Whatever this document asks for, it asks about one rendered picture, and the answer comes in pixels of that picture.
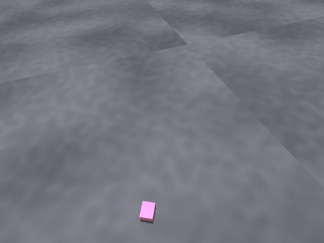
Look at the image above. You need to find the small box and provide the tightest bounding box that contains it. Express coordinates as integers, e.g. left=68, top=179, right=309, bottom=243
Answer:
left=139, top=201, right=156, bottom=221

